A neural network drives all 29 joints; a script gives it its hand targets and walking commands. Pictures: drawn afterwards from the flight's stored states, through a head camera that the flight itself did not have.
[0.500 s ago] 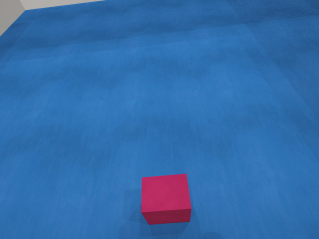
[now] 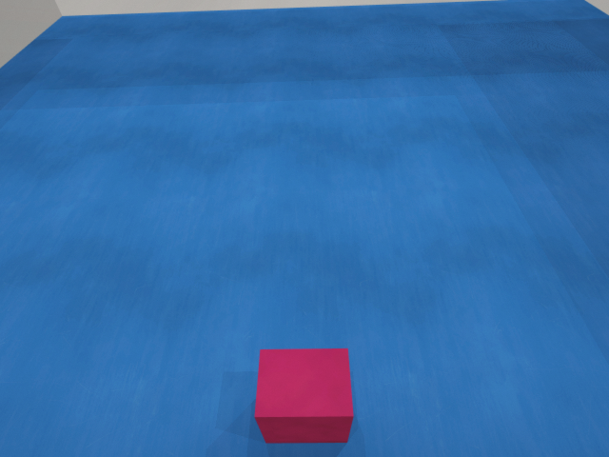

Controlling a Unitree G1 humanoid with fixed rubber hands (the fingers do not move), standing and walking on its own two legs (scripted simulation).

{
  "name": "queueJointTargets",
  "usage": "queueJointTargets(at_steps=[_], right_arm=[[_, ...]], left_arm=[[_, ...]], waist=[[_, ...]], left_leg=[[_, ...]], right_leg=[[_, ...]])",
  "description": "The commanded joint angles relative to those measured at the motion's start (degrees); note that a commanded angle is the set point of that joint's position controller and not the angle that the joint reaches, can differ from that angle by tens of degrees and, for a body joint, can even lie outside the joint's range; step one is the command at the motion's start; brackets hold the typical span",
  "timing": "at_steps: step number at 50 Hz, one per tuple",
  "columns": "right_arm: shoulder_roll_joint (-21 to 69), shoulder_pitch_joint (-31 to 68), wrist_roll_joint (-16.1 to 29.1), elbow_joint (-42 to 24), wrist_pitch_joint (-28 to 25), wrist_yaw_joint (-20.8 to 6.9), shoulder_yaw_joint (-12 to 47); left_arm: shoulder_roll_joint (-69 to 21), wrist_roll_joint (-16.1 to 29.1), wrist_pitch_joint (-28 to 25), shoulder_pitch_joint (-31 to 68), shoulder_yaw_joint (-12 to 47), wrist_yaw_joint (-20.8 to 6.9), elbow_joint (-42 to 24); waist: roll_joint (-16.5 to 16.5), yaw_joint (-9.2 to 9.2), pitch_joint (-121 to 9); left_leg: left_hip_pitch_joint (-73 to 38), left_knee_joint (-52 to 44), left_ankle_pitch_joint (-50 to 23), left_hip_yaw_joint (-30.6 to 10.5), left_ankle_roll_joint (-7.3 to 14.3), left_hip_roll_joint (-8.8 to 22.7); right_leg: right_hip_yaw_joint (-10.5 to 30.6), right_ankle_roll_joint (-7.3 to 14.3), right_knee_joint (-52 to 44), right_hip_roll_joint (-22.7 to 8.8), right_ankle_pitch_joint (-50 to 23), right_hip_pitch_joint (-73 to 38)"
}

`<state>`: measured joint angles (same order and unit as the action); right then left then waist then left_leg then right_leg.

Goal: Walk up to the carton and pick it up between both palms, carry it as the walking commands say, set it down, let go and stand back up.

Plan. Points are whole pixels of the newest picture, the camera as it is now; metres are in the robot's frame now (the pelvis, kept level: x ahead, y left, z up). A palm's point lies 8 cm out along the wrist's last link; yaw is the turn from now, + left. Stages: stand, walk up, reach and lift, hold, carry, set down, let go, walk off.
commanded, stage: reach and lift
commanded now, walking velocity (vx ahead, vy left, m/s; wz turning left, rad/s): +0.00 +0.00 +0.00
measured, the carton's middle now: (305, 397) +0.41 +0.06 -0.64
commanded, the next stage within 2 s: none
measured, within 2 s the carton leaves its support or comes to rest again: neither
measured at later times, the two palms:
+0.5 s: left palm out of the picture +0.16 +0.25 -0.16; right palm out of the picture +0.17 -0.20 -0.16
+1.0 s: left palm (187, 385) +0.28 +0.25 -0.18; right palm (428, 385) +0.29 -0.17 -0.19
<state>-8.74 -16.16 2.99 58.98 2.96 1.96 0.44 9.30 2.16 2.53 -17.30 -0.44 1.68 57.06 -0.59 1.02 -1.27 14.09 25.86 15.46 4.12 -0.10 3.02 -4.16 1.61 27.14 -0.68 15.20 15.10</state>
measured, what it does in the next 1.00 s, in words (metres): lowers itself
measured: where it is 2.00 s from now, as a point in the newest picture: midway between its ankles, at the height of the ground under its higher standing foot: outside the picture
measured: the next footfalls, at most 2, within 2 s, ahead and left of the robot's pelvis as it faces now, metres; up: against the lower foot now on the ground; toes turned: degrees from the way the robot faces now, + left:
none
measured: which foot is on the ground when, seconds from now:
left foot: down 0.00-1.00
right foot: down 0.00-1.00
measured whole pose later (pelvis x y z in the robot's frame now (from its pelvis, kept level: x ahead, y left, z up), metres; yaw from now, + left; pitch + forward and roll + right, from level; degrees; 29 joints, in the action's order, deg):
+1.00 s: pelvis -0.09 +0.03 -0.10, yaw +0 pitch +22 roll +0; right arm -12.4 37.8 0.5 42.9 23.3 -0.3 -9.5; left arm 11.4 0.8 23.0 37.0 -11.5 0.2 41.8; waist 0.0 1.9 2.6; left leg 65.5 62.9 19.2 3.6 1.1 2.3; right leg -1.4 -0.1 63.0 -2.5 18.9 66.1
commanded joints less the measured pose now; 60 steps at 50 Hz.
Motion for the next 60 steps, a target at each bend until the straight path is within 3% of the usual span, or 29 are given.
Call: queueJointTargets(at_steps=[1, 2, 3, 5, 7, 9, 11, 15, 18, 22, 25, 29, 34, 38, 43, 50, 60], right_arm=[[-10.83, 29.84, 4.03, -26.02, 7.05, 0.99, -0.19], [-12.12, 26.33, 4.37, -26.88, 12.19, 0.54, 0.92], [-11.44, 23.43, 3.79, -25.21, 17.21, 0.16, -0.77], [-9.1, 16.78, 1.74, -22.54, 27.02, -1.06, -0.23], [-6.23, 11.54, 0.45, -21.89, 33.01, -1.26, 0.68], [-4.39, 6.17, -0.39, -20.96, 35.86, -1.89, -0.43], [-5.31, 6.99, -2.87, -25.26, 33.49, -3.2, -2.48], [-5.87, 14.34, -5.4, -34.02, 26.2, -4.31, -5.08], [-5.94, 15.39, -6.54, -36.05, 21.32, -4.82, -6.89], [-6.39, 12.82, -6.14, -34.92, 17.67, -4.93, -7.64], [-6.28, 13.04, -4.86, -35.53, 17.43, -5.05, -6.85], [-6.07, 17.81, -4.4, -36.1, 18.1, -5.4, -6.49], [-6.56, 32.5, -3.3, -36.19, 19.66, -4.99, -7.11], [-8.43, 44.93, -2.57, -33.12, 21.46, -3.86, -7.97], [-8.33, 54.68, -2.17, -26.02, 22.31, -2.82, -8.59], [-9.79, 67.79, -2.7, -19.23, 17.84, -1.73, -11.98], [-10.29, 77.97, -0.82, -15.21, 8.07, 0.18, -13.1]], left_arm=[[9.04, 2.39, 7.26, 30.35, 0.78, 0.43, -27.97], [10.39, 3.12, 12.32, 23.76, 0.78, 0.05, -25.81], [10.72, 3.41, 17.65, 22.37, 0.42, -0.74, -25.5], [11.16, 2.3, 27.44, 16.33, -1.06, -1.62, -21.64], [9.81, 2.23, 32.83, 13.05, -1.8, -1.85, -21.55], [7.52, 0.68, 35.4, 8.35, -1.43, -2.48, -22.31], [4.79, -0.52, 33.13, 7.12, -2.23, -3.59, -26.18], [4.73, -2.41, 26.42, 13.94, -5.0, -4.28, -32.78], [4.75, -2.64, 21.79, 17.34, -5.54, -3.88, -35.38], [3.52, -2.97, 18.51, 14.07, -5.72, -3.03, -34.77], [2.68, -2.84, 18.16, 14.28, -5.88, -2.61, -35.34], [2.2, -3.36, 18.69, 18.4, -7.23, -2.24, -34.95], [3.81, -2.88, 20.08, 33.09, -8.48, -2.06, -34.38], [5.81, -1.94, 21.92, 45.01, -9.12, -1.74, -31.23], [6.88, -1.73, 22.77, 54.13, -10.73, -1.57, -24.5], [8.12, -1.08, 17.77, 68.38, -12.52, -1.33, -18.82], [12.09, -0.47, 7.1, 76.92, -15.51, -1.15, -13.87]], waist=[[-0.78, 0.56, -2.12], [1.13, 1.33, -1.58], [2.36, 0.71, -1.15], [-3.33, 0.9, 0.49], [-1.73, 1.39, -1.52], [-0.24, 0.17, -3.83], [0.49, 0.04, -7.63], [-0.03, 0.7, -12.52], [0.05, 0.52, -18.91], [1.17, -0.24, -26.39], [1.01, -0.27, -28.05], [0.9, -0.16, -22.6], [0.93, 0.0, -17.23], [-0.21, 0.35, -18.57], [-0.75, 1.27, -21.83], [-0.38, 0.43, -30.79], [-0.69, 1.84, -47.6]], left_leg=[[11.26, 7.4, 12.72, -0.08, 2.81, -2.37], [8.81, 6.41, 12.43, 0.5, 1.77, -1.98], [8.39, 6.48, 14.01, 1.17, 0.28, -2.77], [6.13, 9.03, 10.2, 1.33, 0.48, -4.03], [9.13, 8.3, 2.84, -0.38, 1.8, -4.31], [8.95, 6.94, -6.07, -2.86, 2.63, -4.53], [7.9, 7.59, -13.58, -4.04, 2.23, -4.81], [12.25, 12.46, -19.8, -5.06, 0.82, -4.34], [16.06, 17.77, -26.47, -5.27, -0.22, -3.86], [16.02, 22.01, -31.02, -4.97, -1.4, -4.05], [17.13, 22.61, -27.47, -4.86, -1.65, -4.26], [21.92, 21.78, -12.52, -3.86, -1.52, -4.56], [26.84, 22.64, 6.24, -2.54, -0.74, -4.25], [29.63, 24.02, 12.76, -1.73, -0.61, -4.1], [33.02, 25.32, 12.92, -1.24, -0.49, -4.34], [37.43, 27.97, 9.72, -1.66, -0.68, -4.77], [43.48, 32.01, -3.53, -2.04, -1.41, -5.54]], right_leg=[[3.33, -0.63, 2.42, -2.29, 15.45, 12.79], [0.73, -0.19, 2.43, -2.51, 16.85, 15.77], [0.73, 0.24, 1.79, -1.97, 18.52, 15.8], [2.86, 0.37, 0.59, -2.22, 17.3, 17.29], [4.72, -0.37, 2.93, -0.94, 6.75, 13.3], [5.33, -0.03, 3.93, 1.08, -6.91, 9.06], [5.99, 0.02, 5.37, 2.26, -15.07, 5.77], [6.61, -0.78, 10.61, 1.79, -20.43, 8.53], [6.0, -0.65, 16.61, 2.06, -25.1, 13.18], [4.69, -1.18, 21.32, 2.83, -25.21, 18.93], [4.47, -1.5, 21.89, 2.91, -22.54, 21.27], [4.17, -1.75, 21.25, 2.51, -10.18, 25.8], [3.53, -1.42, 21.51, 1.81, 9.35, 31.2], [2.71, -1.33, 23.13, 1.74, 15.76, 32.41], [2.09, -1.76, 24.78, 2.26, 16.28, 34.02], [2.21, -2.32, 26.9, 2.92, 12.76, 37.87], [3.82, -2.73, 31.0, 4.06, -2.73, 38.75]])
